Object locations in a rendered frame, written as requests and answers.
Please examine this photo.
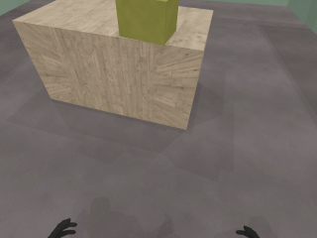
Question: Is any left robot hand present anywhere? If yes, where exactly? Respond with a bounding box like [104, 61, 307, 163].
[48, 218, 77, 238]

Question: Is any pedestal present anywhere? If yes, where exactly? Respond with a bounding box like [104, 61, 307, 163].
[12, 0, 213, 130]

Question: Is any right robot hand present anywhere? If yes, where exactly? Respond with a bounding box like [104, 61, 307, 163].
[236, 226, 260, 238]

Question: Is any carton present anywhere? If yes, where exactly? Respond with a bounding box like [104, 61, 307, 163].
[115, 0, 179, 46]

